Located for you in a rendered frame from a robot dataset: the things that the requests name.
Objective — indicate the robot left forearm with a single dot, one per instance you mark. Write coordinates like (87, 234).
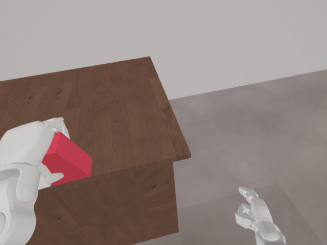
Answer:
(18, 194)

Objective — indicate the right robot hand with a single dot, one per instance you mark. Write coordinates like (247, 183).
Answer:
(247, 216)

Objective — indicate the table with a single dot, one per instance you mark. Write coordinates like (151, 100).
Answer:
(119, 114)

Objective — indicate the left robot hand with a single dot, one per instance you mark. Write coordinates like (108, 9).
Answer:
(29, 143)

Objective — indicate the robot right forearm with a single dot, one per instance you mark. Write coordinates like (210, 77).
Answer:
(267, 233)

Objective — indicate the sponge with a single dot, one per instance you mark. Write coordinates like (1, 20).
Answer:
(64, 156)

